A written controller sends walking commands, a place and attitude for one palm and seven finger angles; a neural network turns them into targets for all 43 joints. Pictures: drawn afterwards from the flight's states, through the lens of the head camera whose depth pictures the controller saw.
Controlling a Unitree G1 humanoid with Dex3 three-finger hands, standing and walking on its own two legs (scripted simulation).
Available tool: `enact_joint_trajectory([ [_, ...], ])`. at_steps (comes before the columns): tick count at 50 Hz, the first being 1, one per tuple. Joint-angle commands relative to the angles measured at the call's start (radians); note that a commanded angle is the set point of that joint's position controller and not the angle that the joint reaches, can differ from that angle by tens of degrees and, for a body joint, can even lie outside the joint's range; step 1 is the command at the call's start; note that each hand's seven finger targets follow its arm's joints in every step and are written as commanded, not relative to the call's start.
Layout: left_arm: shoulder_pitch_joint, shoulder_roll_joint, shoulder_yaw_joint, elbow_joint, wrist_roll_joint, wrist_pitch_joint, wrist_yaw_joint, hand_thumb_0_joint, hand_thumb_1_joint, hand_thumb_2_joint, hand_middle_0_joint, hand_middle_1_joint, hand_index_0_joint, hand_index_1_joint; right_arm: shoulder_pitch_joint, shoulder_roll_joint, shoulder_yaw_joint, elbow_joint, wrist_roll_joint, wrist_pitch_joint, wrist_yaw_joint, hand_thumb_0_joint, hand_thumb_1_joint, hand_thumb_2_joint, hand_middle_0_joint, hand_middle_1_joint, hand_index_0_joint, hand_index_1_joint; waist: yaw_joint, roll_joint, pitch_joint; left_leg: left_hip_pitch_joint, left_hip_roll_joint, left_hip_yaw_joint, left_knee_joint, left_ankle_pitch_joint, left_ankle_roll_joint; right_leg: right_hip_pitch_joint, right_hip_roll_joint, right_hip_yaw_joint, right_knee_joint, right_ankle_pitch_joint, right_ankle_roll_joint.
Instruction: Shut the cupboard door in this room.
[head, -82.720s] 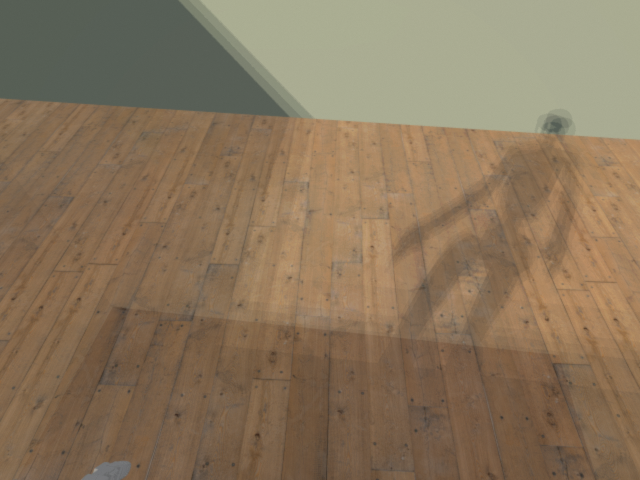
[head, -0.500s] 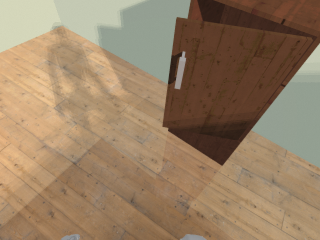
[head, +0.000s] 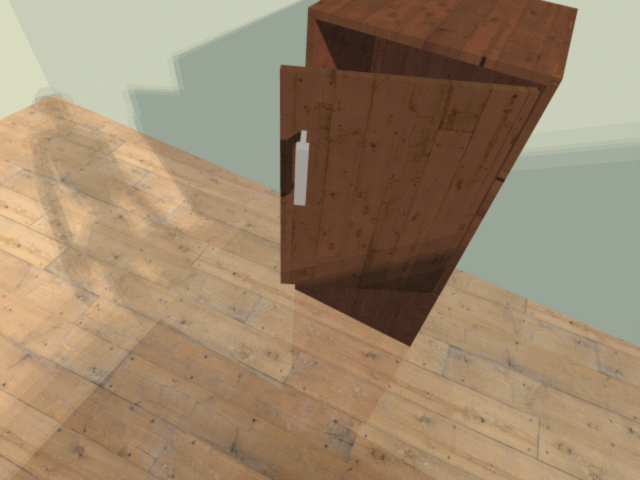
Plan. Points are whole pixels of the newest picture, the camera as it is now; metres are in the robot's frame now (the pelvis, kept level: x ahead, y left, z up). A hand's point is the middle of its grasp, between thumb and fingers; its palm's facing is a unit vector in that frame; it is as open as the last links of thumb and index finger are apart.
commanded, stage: take the last steps up to it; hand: left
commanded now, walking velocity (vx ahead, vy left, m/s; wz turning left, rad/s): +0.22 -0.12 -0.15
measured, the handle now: (301, 168) +0.63 +0.06 +0.02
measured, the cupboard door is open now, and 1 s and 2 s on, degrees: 26 26 26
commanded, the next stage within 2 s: come to a stop and stand still in 0.28 s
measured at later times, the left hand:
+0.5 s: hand (273, 432) +0.22 +0.07 -0.16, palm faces -0.09 -0.98 -0.19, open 7.4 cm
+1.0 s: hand out of the picture +0.15 +0.10 -0.17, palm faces -0.01 -0.97 -0.26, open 7.4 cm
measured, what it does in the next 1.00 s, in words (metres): walks ahead: right foot, then left foot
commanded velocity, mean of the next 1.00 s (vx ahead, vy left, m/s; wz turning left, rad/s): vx -0.01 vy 0.02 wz -0.02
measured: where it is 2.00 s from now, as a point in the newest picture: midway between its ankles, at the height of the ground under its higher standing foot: outside the picture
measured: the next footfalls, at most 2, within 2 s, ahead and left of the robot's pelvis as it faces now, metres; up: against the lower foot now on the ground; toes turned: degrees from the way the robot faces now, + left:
right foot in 0.38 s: +0.18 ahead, -0.21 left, +0.00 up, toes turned -9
left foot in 0.72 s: +0.21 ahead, +0.01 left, +0.00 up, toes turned -3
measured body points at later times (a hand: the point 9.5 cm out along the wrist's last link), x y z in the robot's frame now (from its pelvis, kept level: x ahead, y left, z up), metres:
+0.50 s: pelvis +0.11 -0.09 +0.00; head +0.15 -0.11 +0.45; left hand +0.23 +0.12 -0.14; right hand +0.05 -0.33 -0.15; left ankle +0.06 +0.05 -0.68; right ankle +0.14 -0.20 -0.73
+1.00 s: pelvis +0.12 -0.10 +0.00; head +0.15 -0.10 +0.45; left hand +0.15 +0.15 -0.15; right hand +0.22 -0.33 -0.14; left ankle +0.17 +0.00 -0.73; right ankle +0.09 -0.22 -0.73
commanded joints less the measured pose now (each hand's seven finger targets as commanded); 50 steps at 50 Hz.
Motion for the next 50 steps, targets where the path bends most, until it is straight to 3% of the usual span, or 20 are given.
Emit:
enact_joint_trajectory([
  [1, -0.138, 0.097, 0.024, -0.129, 0.012, -0.034, -0.02, 0.0, 0.9, 0.9, -0.2, -0.3, -0.2, -0.3, 0.155, -0.204, -0.035, -0.018, -0.002, -0.014, -0.025, 0.0, -0.9, -0.9, 0.2, 0.3, 0.2, 0.3, -0.04, 0.174, 0.105, 0.135, 0.366, -0.433, -0.445, -0.063, 0.118, -0.39, -0.092, 0.046, 0.39, 0.071, 0.018],
  [3, -0.096, 0.074, 0.021, -0.103, 0.005, -0.025, -0.026, 0.0, 0.9, 0.9, -0.2, -0.3, -0.2, -0.3, 0.124, -0.173, -0.024, -0.015, 0.002, -0.025, -0.028, 0.0, -0.9, -0.9, 0.2, 0.3, 0.2, 0.3, -0.011, 0.171, 0.072, 0.169, 0.298, -0.247, -0.413, 0.147, 0.093, -0.358, -0.093, 0.027, 0.362, 0.156, 0.039],
  [7, -0.111, 0.04, 0.006, -0.092, -0.001, -0.018, -0.025, 0.0, 0.9, 0.9, -0.2, -0.3, -0.2, -0.3, 0.165, -0.159, -0.028, 0.023, 0.005, -0.026, -0.023, 0.0, -0.9, -0.9, 0.2, 0.3, 0.2, 0.3, -0.013, 0.191, 0.046, 0.202, 0.258, -0.09, -0.379, 0.351, 0.091, -0.315, -0.097, -0.022, 0.224, 0.225, 0.054],
  [12, -0.189, 0.034, -0.004, -0.105, -0.002, -0.024, -0.026, 0.0, 0.9, 0.9, -0.2, -0.3, -0.2, -0.3, 0.18, -0.169, -0.046, 0.05, 0.0, -0.009, -0.012, 0.0, -0.9, -0.9, 0.2, 0.3, 0.2, 0.3, -0.036, 0.233, 0.077, 0.16, 0.259, -0.05, -0.358, 0.295, 0.089, -0.194, -0.089, -0.095, -0.033, 0.237, 0.052],
  [15, -0.148, 0.048, 0.003, -0.089, 0.0, -0.035, -0.026, 0.0, 0.9, 0.9, -0.2, -0.3, -0.2, -0.3, 0.149, -0.182, -0.054, 0.055, 0.001, 0.002, -0.009, 0.0, -0.9, -0.9, 0.2, 0.3, 0.2, 0.3, -0.007, 0.219, 0.056, 0.109, 0.256, -0.058, -0.289, 0.206, 0.073, -0.022, -0.056, -0.127, -0.174, 0.25, 0.039],
  [17, 0.029, 0.106, 0.018, -0.028, 0.002, -0.057, -0.017, 0.0, 0.9, 0.9, -0.2, -0.3, -0.2, -0.3, 0.141, -0.161, -0.052, 0.062, 0.016, 0.002, -0.001, 0.0, -0.9, -0.9, 0.2, 0.3, 0.2, 0.3, 0.076, 0.101, -0.032, 0.03, 0.166, 0.014, -0.051, 0.238, 0.016, 0.265, -0.052, -0.104, -0.337, 0.318, 0.016],
  [18, 0.163, 0.202, 0.038, 0.015, 0.006, -0.075, -0.001, 0.0, 0.9, 0.9, -0.2, -0.3, -0.2, -0.3, 0.151, -0.093, -0.037, 0.047, 0.028, -0.003, 0.009, 0.0, -0.9, -0.9, 0.2, 0.3, 0.2, 0.3, 0.126, -0.134, -0.135, -0.157, 0.061, 0.084, 0.199, 0.017, -0.024, 0.484, -0.265, 0.134, -0.407, 0.318, -0.054],
  [19, 0.196, 0.253, 0.041, 0.027, -0.007, -0.076, 0.011, 0.0, 0.9, 0.9, -0.2, -0.3, -0.2, -0.3, 0.122, -0.05, -0.024, 0.007, 0.032, 0.003, 0.005, 0.0, -0.9, -0.9, 0.2, 0.3, 0.2, 0.3, 0.12, -0.239, -0.122, -0.246, -0.024, 0.02, 0.423, -0.361, -0.03, 0.45, -0.42, 0.324, -0.493, 0.486, -0.134],
  [22, -0.029, 0.124, 0.001, -0.015, -0.011, -0.08, 0.043, 0.0, 0.9, 0.9, -0.2, -0.3, -0.2, -0.3, 0.131, -0.057, -0.019, 0.058, 0.031, 0.022, -0.012, 0.0, -0.9, -0.9, 0.2, 0.3, 0.2, 0.3, 0.025, -0.144, -0.055, -0.179, 0.055, -0.128, 0.471, -0.22, -0.048, 0.22, -0.391, 0.185, -0.46, 0.806, -0.168],
  [25, -0.1, 0.101, -0.01, -0.03, -0.001, -0.073, 0.053, 0.0, 0.9, 0.9, -0.2, -0.3, -0.2, -0.3, 0.149, 0.002, -0.003, 0.091, 0.038, 0.044, -0.007, 0.0, -0.9, -0.9, 0.2, 0.3, 0.2, 0.3, -0.009, -0.083, -0.057, -0.044, 0.015, -0.09, 0.276, -0.146, -0.052, 0.104, -0.325, 0.035, -0.424, 0.917, -0.136],
  [33, -0.085, 0.127, 0.014, -0.038, -0.006, -0.045, 0.066, 0.0, 0.9, 0.9, -0.2, -0.3, -0.2, -0.3, 0.067, -0.053, -0.028, 0.03, 0.027, 0.066, 0.005, 0.0, -0.9, -0.9, 0.2, 0.3, 0.2, 0.3, 0.002, -0.112, -0.033, 0.044, -0.019, -0.096, -0.066, 0.066, -0.046, 0.093, -0.331, 0.08, -0.36, 0.729, -0.118],
  [35, -0.06, 0.093, 0.01, -0.052, -0.012, -0.034, 0.067, 0.0, 0.9, 0.9, -0.2, -0.3, -0.2, -0.3, 0.058, -0.109, -0.036, 0.015, 0.019, 0.053, 0.003, 0.0, -0.9, -0.9, 0.2, 0.3, 0.2, 0.3, 0.012, 0.057, -0.054, 0.156, 0.108, -0.205, -0.156, 0.448, 0.02, 0.009, -0.218, 0.003, -0.28, 0.487, -0.031],
  [37, -0.049, 0.058, -0.004, -0.058, -0.009, -0.014, 0.069, 0.0, 0.9, 0.9, -0.2, -0.3, -0.2, -0.3, -0.014, -0.15, -0.036, -0.016, 0.017, 0.05, -0.004, 0.0, -0.9, -0.9, 0.2, 0.3, 0.2, 0.3, 0.029, 0.206, -0.025, 0.045, 0.214, -0.297, -0.271, 0.523, 0.116, 0.053, -0.089, -0.089, -0.158, 0.123, 0.032],
  [39, -0.057, 0.066, -0.007, -0.058, -0.009, -0.002, 0.063, 0.0, 0.9, 0.9, -0.2, -0.3, -0.2, -0.3, -0.044, -0.147, -0.03, -0.027, 0.015, 0.041, -0.017, 0.0, -0.9, -0.9, 0.2, 0.3, 0.2, 0.3, 0.023, 0.223, -0.005, 0.06, 0.244, -0.325, -0.318, 0.584, 0.175, -0.004, -0.071, -0.031, 0.032, -0.055, 0.037],
  [42, -0.031, 0.058, -0.009, -0.044, -0.011, -0.009, 0.058, 0.0, 0.9, 0.9, -0.2, -0.3, -0.2, -0.3, -0.063, -0.139, -0.026, -0.031, 0.016, 0.034, -0.024, 0.0, -0.9, -0.9, 0.2, 0.3, 0.2, 0.3, 0.027, 0.167, -0.092, 0.199, 0.223, -0.269, -0.243, 0.718, 0.193, -0.049, -0.068, 0.016, 0.058, -0.051, 0.042],
  [46, 0.029, 0.052, -0.024, -0.016, -0.009, -0.025, 0.055, 0.0, 0.9, 0.9, -0.2, -0.3, -0.2, -0.3, -0.081, -0.135, -0.027, -0.009, 0.032, 0.03, -0.016, 0.0, -0.9, -0.9, 0.2, 0.3, 0.2, 0.3, 0.04, 0.114, -0.113, 0.179, 0.147, -0.21, -0.21, 0.534, 0.119, 0.106, -0.066, -0.002, -0.284, 0.187, 0.045],
  [47, 0.05, 0.063, -0.026, -0.004, -0.006, -0.03, 0.058, 0.0, 0.9, 0.9, -0.2, -0.3, -0.2, -0.3, -0.093, -0.122, -0.026, -0.004, 0.038, 0.031, -0.012, 0.0, -0.9, -0.9, 0.2, 0.3, 0.2, 0.3, 0.044, 0.079, -0.092, 0.143, 0.099, -0.193, -0.2, 0.379, 0.076, 0.128, -0.083, 0.045, -0.383, 0.287, 0.035],
  [48, 0.14, 0.07, -0.042, -0.007, 0.005, -0.062, 0.099, 0.0, 0.9, 0.9, -0.2, -0.3, -0.2, -0.3, -0.137, -0.152, -0.03, -0.076, 0.048, 0.008, -0.001, 0.0, -0.9, -0.9, 0.2, 0.3, 0.2, 0.3, 0.064, 0.072, -0.07, 0.205, 0.104, -0.134, -0.009, 0.477, 0.027, 0.048, -0.15, 0.084, -0.425, 0.456, 0.038],
  [49, 0.11, 0.124, -0.036, -0.031, 0.005, -0.081, 0.101, 0.0, 0.9, 0.9, -0.2, -0.3, -0.2, -0.3, -0.113, -0.107, -0.021, -0.104, 0.036, 0.0, 0.004, 0.0, -0.9, -0.9, 0.2, 0.3, 0.2, 0.3, 0.021, 0.087, -0.095, 0.146, 0.024, -0.123, 0.029, 0.483, -0.007, 0.122, -0.211, 0.165, -0.38, 0.886, 0.004],
  [50, 0.057, 0.151, -0.034, -0.059, -0.007, -0.085, 0.094, 0.0, 0.9, 0.9, -0.2, -0.3, -0.2, -0.3, -0.039, -0.096, -0.023, -0.083, 0.034, 0.007, 0.009, 0.0, -0.9, -0.9, 0.2, 0.3, 0.2, 0.3, -0.018, -0.023, -0.145, 0.109, 0.013, -0.118, -0.055, 0.283, -0.003, 0.172, -0.224, 0.142, -0.297, 0.809, -0.026],
])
